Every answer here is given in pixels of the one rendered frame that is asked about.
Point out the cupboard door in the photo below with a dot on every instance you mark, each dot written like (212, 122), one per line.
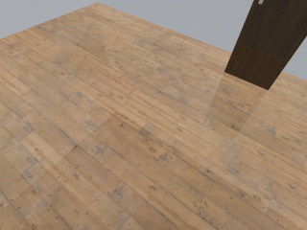
(276, 26)

